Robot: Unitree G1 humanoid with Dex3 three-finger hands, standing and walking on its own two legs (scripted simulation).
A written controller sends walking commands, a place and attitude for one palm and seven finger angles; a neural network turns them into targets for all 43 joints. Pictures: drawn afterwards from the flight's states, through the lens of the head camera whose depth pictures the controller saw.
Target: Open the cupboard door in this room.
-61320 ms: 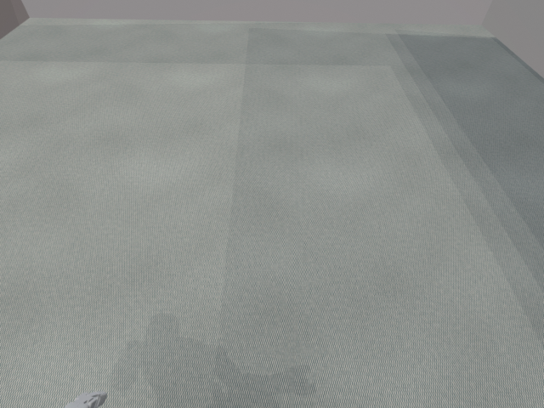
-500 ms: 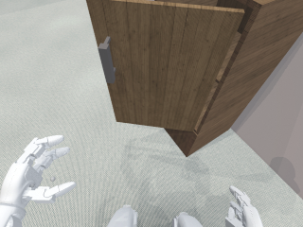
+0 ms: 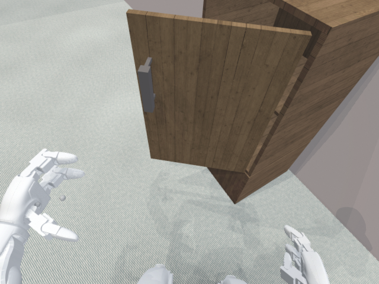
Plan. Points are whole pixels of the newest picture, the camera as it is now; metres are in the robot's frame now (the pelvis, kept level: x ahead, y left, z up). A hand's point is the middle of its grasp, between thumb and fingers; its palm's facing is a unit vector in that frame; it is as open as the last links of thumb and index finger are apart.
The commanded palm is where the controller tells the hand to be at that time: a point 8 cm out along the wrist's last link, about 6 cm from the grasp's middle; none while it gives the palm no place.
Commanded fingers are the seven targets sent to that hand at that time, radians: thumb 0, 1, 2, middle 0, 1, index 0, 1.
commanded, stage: raise the hand with hooked fingers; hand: left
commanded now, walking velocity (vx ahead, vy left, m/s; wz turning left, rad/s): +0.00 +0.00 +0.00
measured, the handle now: (149, 85) +0.58 +0.15 +0.06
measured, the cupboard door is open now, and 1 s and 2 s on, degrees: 49 49 49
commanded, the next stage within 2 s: move the hooked fingers beside the handle in 0.72 s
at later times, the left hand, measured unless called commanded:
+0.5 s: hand (63, 177) +0.29 +0.27 +0.07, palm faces -0.06 -1.00 -0.03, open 14.0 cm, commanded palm +0.27 +0.31 +0.08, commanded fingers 0.00 -0.50 0.30 -0.30 -1.20 -0.30 -1.20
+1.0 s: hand (67, 171) +0.31 +0.26 +0.07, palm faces -0.04 -1.00 -0.03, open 14.0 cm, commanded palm +0.30 +0.30 +0.08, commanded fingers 0.00 -0.50 0.30 -0.30 -1.20 -0.30 -1.20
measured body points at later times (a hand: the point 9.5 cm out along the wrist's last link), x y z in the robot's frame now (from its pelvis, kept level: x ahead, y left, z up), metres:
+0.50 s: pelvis +0.00 +0.00 +0.01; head +0.06 +0.01 +0.45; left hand +0.29 +0.32 +0.07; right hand +0.15 -0.27 -0.06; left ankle +0.02 +0.09 -0.67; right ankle +0.00 -0.13 -0.67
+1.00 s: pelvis +0.00 -0.01 +0.01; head +0.06 +0.00 +0.45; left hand +0.30 +0.32 +0.07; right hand +0.16 -0.26 -0.07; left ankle +0.02 +0.09 -0.67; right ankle +0.00 -0.13 -0.67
